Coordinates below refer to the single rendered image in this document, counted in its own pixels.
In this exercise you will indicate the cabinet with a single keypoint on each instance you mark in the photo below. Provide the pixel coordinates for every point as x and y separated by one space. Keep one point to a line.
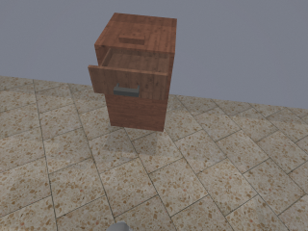
159 37

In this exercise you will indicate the drawer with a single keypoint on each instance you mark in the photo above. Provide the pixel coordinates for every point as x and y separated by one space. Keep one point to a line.
131 68

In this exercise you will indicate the handle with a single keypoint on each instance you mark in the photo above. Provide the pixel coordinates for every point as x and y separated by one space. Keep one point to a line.
131 39
126 91

